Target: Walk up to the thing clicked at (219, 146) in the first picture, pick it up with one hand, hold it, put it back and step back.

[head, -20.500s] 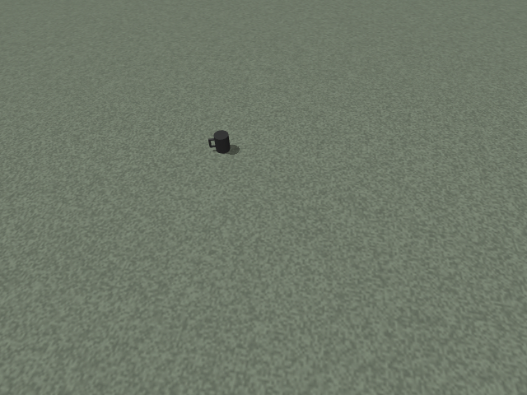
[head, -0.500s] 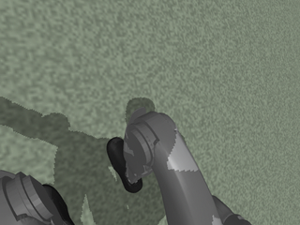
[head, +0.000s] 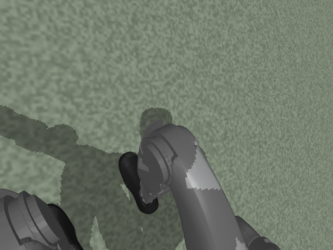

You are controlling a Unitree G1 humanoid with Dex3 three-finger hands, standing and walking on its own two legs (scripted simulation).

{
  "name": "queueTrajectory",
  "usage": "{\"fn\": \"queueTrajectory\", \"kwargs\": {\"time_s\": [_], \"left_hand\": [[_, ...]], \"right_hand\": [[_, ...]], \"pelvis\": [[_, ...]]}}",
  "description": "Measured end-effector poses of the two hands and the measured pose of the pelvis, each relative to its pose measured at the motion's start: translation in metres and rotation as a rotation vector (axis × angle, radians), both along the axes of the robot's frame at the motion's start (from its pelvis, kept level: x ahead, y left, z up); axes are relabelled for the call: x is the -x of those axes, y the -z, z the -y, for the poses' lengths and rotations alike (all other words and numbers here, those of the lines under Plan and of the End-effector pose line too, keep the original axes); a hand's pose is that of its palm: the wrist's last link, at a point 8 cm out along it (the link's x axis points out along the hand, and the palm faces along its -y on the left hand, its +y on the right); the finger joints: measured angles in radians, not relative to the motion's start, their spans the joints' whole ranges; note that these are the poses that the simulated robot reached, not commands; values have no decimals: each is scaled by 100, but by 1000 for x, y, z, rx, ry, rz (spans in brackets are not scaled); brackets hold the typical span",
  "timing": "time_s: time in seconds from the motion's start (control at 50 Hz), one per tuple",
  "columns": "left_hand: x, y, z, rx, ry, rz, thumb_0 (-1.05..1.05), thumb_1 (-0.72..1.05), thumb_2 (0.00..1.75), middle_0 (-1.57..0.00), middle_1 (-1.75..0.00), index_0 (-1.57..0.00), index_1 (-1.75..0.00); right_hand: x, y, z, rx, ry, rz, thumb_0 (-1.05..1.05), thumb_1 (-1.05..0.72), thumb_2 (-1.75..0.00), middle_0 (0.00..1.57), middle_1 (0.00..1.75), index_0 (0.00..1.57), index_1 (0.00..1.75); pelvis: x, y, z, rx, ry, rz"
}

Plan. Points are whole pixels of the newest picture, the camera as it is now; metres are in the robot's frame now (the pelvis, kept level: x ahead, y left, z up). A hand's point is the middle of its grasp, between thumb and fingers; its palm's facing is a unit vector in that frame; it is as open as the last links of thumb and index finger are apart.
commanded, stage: settle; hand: left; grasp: from above
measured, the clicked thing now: out of the picture +0.53 +0.36 -0.27
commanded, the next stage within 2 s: lift in 1.04 s
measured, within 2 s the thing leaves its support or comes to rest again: leaves its support in 0.28 s
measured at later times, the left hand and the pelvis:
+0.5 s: hand out of the picture +0.52 +0.36 -0.17, palm faces -0.41 -0.11 -0.91, open 10.6 cm; pelvis +0.01 +0.00 +0.02, yaw +2 degrees
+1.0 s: hand out of the picture +0.51 +0.35 -0.10, palm faces -0.42 -0.10 -0.90, open 10.5 cm; pelvis -0.01 -0.01 +0.03, yaw +5 degrees
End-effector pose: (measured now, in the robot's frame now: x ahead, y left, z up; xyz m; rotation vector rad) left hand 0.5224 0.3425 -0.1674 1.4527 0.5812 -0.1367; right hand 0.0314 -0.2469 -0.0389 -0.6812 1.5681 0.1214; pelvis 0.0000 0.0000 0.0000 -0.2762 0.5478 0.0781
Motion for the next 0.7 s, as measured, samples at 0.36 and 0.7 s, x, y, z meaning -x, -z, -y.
{"fn": "queueTrajectory", "kwargs": {"time_s": [0.36,0.7], "left_hand": [[-1,-24,-11,-12,1,18,0,-12,73,-54,-83,-56,-81],[9,-94,-10,-10,26,-16,0,-11,71,-53,-82,-57,-80]], "right_hand": [[-7,-8,11,18,42,-21,0,-92,-91,20,30,20,30],[-29,-11,22,15,69,73,0,-92,-90,20,30,20,30]], "pelvis": [[-5,-9,2,-8,-13,-44],[1,-27,3,-40,-44,-63]]}}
